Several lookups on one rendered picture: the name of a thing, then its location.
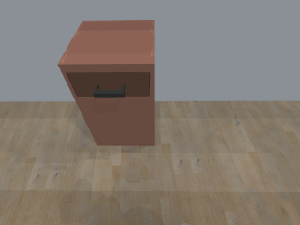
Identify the drawer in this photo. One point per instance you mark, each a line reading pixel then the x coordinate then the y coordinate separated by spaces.
pixel 137 84

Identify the handle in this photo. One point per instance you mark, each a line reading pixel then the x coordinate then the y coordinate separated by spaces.
pixel 109 93

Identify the cabinet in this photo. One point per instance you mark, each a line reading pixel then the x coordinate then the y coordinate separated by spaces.
pixel 114 46

